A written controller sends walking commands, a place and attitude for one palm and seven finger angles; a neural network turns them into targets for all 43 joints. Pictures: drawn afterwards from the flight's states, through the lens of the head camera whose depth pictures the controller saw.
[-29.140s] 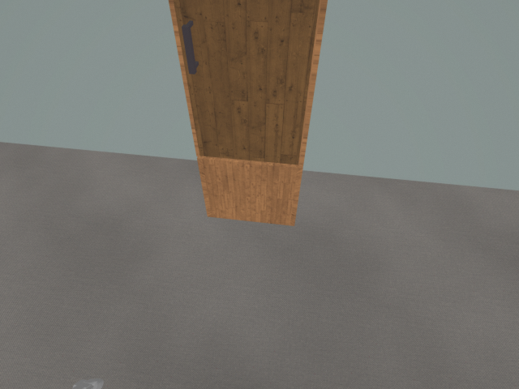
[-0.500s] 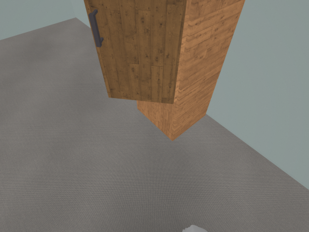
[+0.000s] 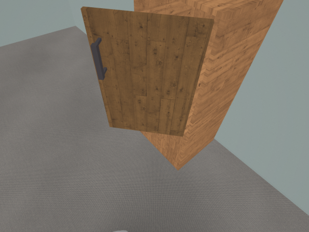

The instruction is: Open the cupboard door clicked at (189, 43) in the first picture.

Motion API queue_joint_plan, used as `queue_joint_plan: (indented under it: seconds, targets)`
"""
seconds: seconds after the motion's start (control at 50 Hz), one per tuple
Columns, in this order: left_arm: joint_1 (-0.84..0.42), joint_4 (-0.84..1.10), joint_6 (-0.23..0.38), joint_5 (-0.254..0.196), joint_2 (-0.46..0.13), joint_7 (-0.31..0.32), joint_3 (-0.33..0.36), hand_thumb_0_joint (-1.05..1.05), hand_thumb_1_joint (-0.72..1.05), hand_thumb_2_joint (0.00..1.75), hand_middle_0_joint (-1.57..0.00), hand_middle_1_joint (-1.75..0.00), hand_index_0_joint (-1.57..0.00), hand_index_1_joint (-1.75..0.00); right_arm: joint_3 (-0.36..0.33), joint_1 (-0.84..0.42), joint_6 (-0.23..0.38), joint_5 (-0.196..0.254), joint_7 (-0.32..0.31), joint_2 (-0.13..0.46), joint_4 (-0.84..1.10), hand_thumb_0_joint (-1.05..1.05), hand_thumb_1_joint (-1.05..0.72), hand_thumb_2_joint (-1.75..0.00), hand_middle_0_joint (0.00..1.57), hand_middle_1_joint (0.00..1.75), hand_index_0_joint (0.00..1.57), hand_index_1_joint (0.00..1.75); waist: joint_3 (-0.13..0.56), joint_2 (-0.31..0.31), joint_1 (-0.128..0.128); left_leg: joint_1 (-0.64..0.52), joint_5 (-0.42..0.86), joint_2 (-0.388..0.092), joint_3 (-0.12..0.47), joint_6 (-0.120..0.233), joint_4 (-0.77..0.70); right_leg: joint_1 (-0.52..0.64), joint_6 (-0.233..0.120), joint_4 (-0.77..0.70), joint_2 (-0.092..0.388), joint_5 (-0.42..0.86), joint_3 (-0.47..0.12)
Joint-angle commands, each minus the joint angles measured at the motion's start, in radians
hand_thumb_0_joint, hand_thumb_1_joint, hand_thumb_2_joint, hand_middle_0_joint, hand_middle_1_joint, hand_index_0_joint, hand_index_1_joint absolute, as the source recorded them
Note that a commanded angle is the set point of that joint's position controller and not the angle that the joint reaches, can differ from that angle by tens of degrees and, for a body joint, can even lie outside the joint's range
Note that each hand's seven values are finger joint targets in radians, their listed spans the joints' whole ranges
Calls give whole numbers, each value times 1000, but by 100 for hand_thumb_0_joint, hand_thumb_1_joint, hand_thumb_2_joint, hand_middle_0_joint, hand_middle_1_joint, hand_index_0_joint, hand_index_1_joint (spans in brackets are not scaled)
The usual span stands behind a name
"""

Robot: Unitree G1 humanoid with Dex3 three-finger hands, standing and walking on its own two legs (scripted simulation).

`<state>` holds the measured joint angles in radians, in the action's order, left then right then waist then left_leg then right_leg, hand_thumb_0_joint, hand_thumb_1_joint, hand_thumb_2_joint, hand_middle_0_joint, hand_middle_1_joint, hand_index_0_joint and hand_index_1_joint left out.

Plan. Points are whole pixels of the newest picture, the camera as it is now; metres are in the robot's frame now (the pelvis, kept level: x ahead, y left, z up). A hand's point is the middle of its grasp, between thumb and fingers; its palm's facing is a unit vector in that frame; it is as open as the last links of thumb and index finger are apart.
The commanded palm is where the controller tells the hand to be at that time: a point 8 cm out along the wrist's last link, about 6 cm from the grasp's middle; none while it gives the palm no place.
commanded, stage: come to a stop and stand still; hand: left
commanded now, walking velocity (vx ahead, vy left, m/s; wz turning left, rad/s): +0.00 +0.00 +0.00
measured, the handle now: (100, 59) +0.62 +0.26 +0.10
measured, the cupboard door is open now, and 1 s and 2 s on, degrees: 42 42 42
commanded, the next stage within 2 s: look again from close up in 1.00 s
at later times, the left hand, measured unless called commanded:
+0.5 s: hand (92, 214) +0.19 +0.21 -0.16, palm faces -0.04 -0.97 -0.24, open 7.4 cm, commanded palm none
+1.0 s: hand out of the picture +0.09 +0.16 -0.17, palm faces -0.02 -0.98 -0.19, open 7.3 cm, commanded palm none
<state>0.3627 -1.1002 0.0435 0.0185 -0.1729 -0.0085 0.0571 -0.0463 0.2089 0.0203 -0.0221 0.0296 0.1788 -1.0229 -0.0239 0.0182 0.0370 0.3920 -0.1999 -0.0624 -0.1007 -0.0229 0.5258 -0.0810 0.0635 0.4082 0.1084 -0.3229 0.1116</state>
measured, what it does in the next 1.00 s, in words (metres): steps on the spot: left foot, then right foot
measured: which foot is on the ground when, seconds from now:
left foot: up 0.00-0.00, down 0.02-1.00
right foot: down 0.00-0.02, up 0.04-0.52, down 0.54-1.00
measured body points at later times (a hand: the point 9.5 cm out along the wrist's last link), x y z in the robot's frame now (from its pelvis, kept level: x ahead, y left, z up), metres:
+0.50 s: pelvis +0.06 +0.01 +0.00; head +0.10 +0.01 +0.45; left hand +0.19 +0.26 -0.14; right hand +0.08 -0.24 -0.15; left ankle +0.09 +0.12 -0.74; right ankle +0.03 -0.13 -0.71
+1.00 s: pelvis +0.07 -0.02 +0.01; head +0.09 -0.02 +0.45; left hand +0.09 +0.21 -0.16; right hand +0.07 -0.25 -0.15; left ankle +0.07 +0.09 -0.74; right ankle +0.02 -0.14 -0.74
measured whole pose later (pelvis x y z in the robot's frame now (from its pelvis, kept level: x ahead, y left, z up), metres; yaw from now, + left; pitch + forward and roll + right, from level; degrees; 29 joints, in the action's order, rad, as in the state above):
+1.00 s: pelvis +0.07 -0.02 +0.01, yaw -3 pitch +1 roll +0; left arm 0.25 -1.11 -0.01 0.00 -0.17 0.02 0.01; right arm -0.02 0.24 -0.01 -0.02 -0.03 0.15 -1.13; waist -0.02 0.01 0.00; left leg 0.19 -0.24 -0.02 -0.07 0.01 0.42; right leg -0.14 0.01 0.40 0.03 -0.27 0.04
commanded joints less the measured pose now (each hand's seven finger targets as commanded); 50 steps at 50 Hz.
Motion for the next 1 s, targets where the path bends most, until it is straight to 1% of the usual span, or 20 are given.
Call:
queue_joint_plan:
  seconds: [0.0,0.02,0.04,0.08,0.12,0.16,0.28,0.42,0.46,0.48,0.5,0.52,0.54,0.58,0.66,0.7,0.72,0.8,0.9,0.98]
  targets:
    - [-5,105,0,-4,-53,9,8,0,90,90,-20,-30,-20,-30,-53,349,28,-18,-40,248,-17,0,-90,-90,20,30,20,30,132,-315,-145,-514,37,-323,425,191,-230,-492,-55,569,-84,-308,61]
    - [-33,118,-1,3,-47,21,0,0,90,90,-20,-30,-20,-30,-45,313,20,-18,-47,238,-10,0,-90,-90,20,30,20,30,101,-203,-136,-389,4,-363,443,226,-254,-490,-80,706,-66,-322,-35]
    - [-55,106,-10,-2,-33,28,-10,0,90,90,-20,-30,-20,-30,-26,214,22,-15,-57,187,10,0,-90,-90,20,30,20,30,57,-191,-92,-285,158,-335,411,213,-247,-497,-77,750,-21,-236,-89]
    - [-23,61,-30,-11,-32,27,-11,0,90,90,-20,-30,-20,-30,9,74,29,-9,-73,104,37,0,-90,-90,20,30,20,30,15,-151,-38,-131,443,-292,248,184,-246,-352,-45,635,18,-144,-127]
    - [2,46,-62,-12,-51,26,-5,0,90,90,-20,-30,-20,-30,5,52,18,-3,-89,131,24,0,-90,-90,20,30,20,30,61,-111,-31,-197,694,-292,182,188,-191,-307,-29,556,-10,-146,-106]
    - [-17,73,-83,-6,-79,25,10,0,90,90,-20,-30,-20,-30,-20,65,1,-3,-98,169,17,0,-90,-90,20,30,20,30,99,-99,-48,-259,775,-324,180,204,-153,-327,-31,543,-39,-155,-93]
    - [-92,153,-118,2,-90,22,30,0,90,90,-20,-30,-20,-30,-40,14,-19,-7,-101,187,31,0,-90,-90,20,30,20,30,72,-155,-39,-216,606,-324,162,206,-160,-397,-24,653,-70,-122,-139]
    - [-150,190,-99,0,-77,22,15,0,90,90,-20,-30,-20,-30,-55,40,-30,-12,-77,206,29,0,-90,-90,20,30,20,30,85,-230,-54,-205,504,-271,158,168,-136,-220,-45,306,-87,-85,-54]
    - [-109,178,-86,1,-94,23,15,0,90,90,-20,-30,-20,-30,-56,46,-33,-4,-68,201,33,0,-90,-90,20,30,20,30,92,-180,-34,-164,407,-223,141,120,-80,-96,-52,86,-90,97,-37]
    - [-90,179,-75,4,-138,28,19,0,90,90,-20,-30,-20,-30,-55,54,-34,4,-62,174,39,0,-90,-90,20,30,20,30,107,-91,-29,-123,265,-171,109,71,-13,-27,-70,-27,-27,238,-110]
    - [-110,179,-64,13,-207,36,27,0,90,90,-20,-30,-20,-30,-46,67,-38,12,-55,109,54,0,-90,-90,20,30,20,30,95,147,-46,-12,-29,-50,4,5,92,0,-137,-68,153,397,-289]
    - [-138,183,-62,10,-234,34,19,0,90,90,-20,-30,-20,-30,-28,43,-51,15,-50,75,69,0,-90,-90,20,30,20,30,52,214,-36,-10,-333,22,8,-14,237,-122,-220,-109,257,455,-317]
    - [-163,186,-62,12,-231,34,18,0,90,90,-20,-30,-20,-30,-28,26,-59,13,-49,60,87,0,-90,-90,20,30,20,30,47,131,-41,-17,-358,30,36,-8,298,-154,-239,-95,247,541,-275]
    - [-194,165,-46,5,-184,47,5,0,90,90,-20,-30,-20,-30,-20,44,-63,10,-58,66,57,0,-90,-90,20,30,20,30,66,275,-58,17,-329,25,58,-12,331,-59,-231,-5,169,779,-217]
    - [-192,134,-43,-7,-165,44,-5,0,90,90,-20,-30,-20,-30,-6,87,-52,11,-55,49,1,0,-90,-90,20,30,20,30,36,122,-73,-150,-103,32,37,-19,5,-94,-177,35,113,597,-182]
    - [-159,125,-46,-22,-115,35,-18,0,90,90,-20,-30,-20,-30,-1,97,-26,0,-60,102,-17,0,-90,-90,20,30,20,30,35,-77,-47,-232,248,-94,175,42,-128,-161,-81,66,10,309,-141]
    - [-144,120,-53,-19,-101,38,-21,0,90,90,-20,-30,-20,-30,-3,77,-25,-1,-62,129,-14,0,-90,-90,20,30,20,30,29,-97,-33,-161,186,-130,198,67,-147,-103,-63,19,-18,144,-131]
    - [-128,77,-58,-14,-97,31,-21,0,90,90,-20,-30,-20,-30,6,47,-18,2,-64,103,-39,0,-90,-90,20,30,20,30,-23,-123,-25,-125,51,-83,179,56,-205,-88,-72,-23,-23,112,-132]
    - [-106,40,-37,-15,-101,31,-29,0,90,90,-20,-30,-20,-30,9,80,-14,7,-65,82,-68,0,-90,-90,20,30,20,30,20,9,-44,-230,97,-51,127,38,-171,-99,-83,-84,4,176,-153]
    - [-85,15,-31,-14,-95,34,-33,0,90,90,-20,-30,-20,-30,15,83,-12,8,-66,75,-83,0,-90,-90,20,30,20,30,3,-9,-47,-253,125,-50,118,36,-178,-104,-85,-95,7,203,-156]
